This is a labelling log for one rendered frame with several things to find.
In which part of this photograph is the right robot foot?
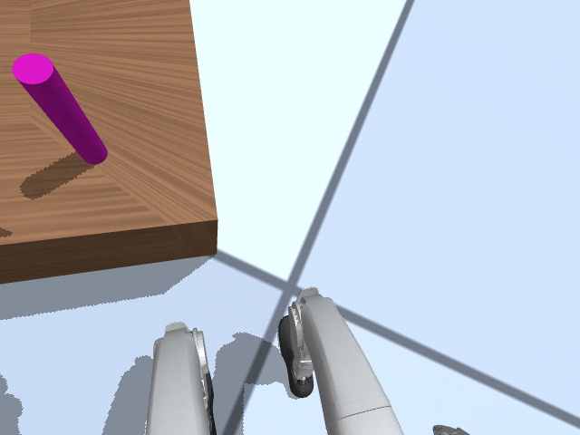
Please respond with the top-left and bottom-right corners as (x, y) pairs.
(278, 315), (314, 398)

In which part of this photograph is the can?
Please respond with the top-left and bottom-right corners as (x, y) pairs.
(12, 53), (108, 164)

